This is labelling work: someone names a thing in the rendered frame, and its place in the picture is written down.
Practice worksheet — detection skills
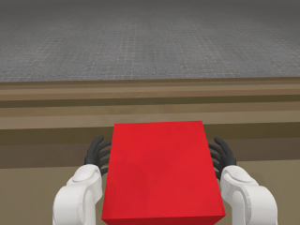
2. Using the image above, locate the carton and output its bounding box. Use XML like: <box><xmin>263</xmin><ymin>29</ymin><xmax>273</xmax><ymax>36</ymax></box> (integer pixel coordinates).
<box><xmin>101</xmin><ymin>120</ymin><xmax>226</xmax><ymax>225</ymax></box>

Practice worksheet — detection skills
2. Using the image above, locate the robot left hand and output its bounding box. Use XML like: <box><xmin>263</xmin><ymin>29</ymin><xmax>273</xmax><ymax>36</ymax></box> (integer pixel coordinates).
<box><xmin>83</xmin><ymin>135</ymin><xmax>112</xmax><ymax>176</ymax></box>

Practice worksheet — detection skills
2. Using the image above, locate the left robot forearm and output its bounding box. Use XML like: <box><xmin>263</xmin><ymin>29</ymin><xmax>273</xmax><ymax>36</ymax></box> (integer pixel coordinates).
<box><xmin>52</xmin><ymin>164</ymin><xmax>103</xmax><ymax>225</ymax></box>

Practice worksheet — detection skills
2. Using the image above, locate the robot right hand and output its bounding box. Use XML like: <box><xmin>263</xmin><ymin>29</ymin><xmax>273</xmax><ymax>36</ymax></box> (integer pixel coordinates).
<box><xmin>208</xmin><ymin>137</ymin><xmax>237</xmax><ymax>182</ymax></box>

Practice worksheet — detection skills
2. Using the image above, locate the right robot forearm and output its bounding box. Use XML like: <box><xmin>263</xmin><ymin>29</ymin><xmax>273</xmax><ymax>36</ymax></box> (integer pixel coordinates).
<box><xmin>220</xmin><ymin>165</ymin><xmax>278</xmax><ymax>225</ymax></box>

